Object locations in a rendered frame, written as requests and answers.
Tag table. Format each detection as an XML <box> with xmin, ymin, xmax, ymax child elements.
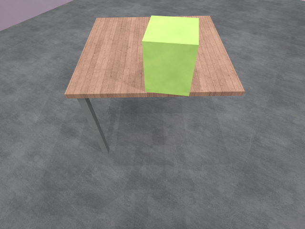
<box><xmin>65</xmin><ymin>16</ymin><xmax>245</xmax><ymax>154</ymax></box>

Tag carton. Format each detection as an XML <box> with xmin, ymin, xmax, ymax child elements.
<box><xmin>142</xmin><ymin>16</ymin><xmax>199</xmax><ymax>96</ymax></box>

